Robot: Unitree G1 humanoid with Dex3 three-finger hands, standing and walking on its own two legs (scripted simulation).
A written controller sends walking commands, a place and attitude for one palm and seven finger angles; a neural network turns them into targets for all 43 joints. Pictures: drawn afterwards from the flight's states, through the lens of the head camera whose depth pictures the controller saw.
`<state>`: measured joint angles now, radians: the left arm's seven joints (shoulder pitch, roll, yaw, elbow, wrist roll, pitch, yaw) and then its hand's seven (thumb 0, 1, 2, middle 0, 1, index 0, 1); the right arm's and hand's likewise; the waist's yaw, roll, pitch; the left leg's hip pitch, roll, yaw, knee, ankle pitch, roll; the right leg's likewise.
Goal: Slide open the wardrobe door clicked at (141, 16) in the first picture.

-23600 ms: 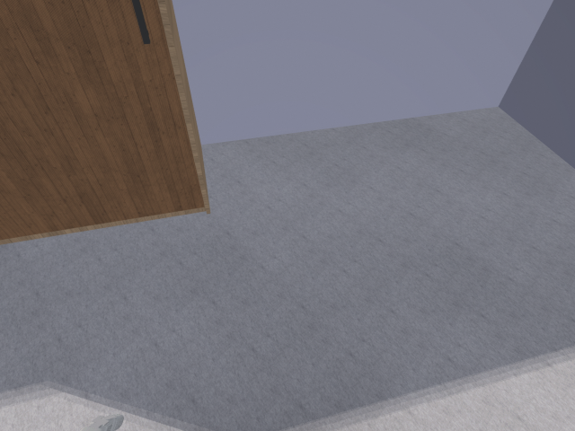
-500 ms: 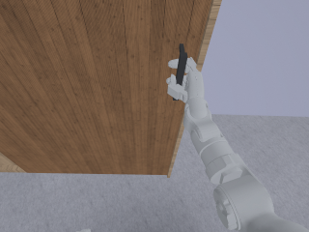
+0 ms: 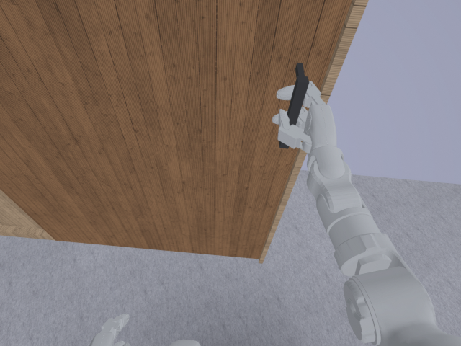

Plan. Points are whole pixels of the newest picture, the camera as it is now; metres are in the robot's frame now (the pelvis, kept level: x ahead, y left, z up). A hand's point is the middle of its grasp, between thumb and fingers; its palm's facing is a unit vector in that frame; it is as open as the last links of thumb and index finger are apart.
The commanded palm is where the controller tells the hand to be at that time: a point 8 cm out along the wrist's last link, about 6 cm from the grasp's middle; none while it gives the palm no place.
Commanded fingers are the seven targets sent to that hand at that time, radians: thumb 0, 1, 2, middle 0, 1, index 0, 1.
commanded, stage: step sideways, sliding the door along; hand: right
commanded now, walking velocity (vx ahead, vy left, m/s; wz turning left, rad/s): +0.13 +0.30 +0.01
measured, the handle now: (291, 108) +0.50 -0.06 +0.14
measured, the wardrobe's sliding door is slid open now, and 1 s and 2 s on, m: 0.00 0.08 0.31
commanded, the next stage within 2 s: none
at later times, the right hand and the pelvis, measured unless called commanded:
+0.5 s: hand (268, 128) +0.45 -0.02 +0.14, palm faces +0.14 +0.98 -0.16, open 6.1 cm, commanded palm +0.43 +0.01 +0.15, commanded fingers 0.00 -0.90 -0.90 0.45 1.40 0.45 1.40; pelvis +0.02 +0.13 -0.01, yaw -6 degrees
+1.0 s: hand (230, 123) +0.45 +0.05 +0.14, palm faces +0.23 +0.97 -0.10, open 6.0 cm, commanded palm +0.43 +0.11 +0.14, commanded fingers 0.00 -0.90 -0.90 0.45 1.40 0.45 1.40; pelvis +0.10 +0.22 -0.01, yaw -9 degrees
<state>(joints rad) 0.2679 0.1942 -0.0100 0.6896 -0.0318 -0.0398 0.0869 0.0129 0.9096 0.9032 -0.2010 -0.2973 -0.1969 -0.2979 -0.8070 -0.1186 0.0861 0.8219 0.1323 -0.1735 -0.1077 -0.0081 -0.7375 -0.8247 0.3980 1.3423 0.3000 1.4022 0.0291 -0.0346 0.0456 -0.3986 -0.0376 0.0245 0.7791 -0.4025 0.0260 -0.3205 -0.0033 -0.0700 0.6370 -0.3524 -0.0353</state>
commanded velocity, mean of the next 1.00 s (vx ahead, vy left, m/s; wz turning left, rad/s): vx -0.03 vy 0.13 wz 0.14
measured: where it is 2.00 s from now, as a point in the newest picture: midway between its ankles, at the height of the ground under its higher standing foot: outside the picture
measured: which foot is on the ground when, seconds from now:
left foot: up 0.00-0.18, down 0.20-0.70, up 0.72-0.96, down 0.98-1.00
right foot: down 0.00-0.52, up 0.54-0.66, down 0.68-1.00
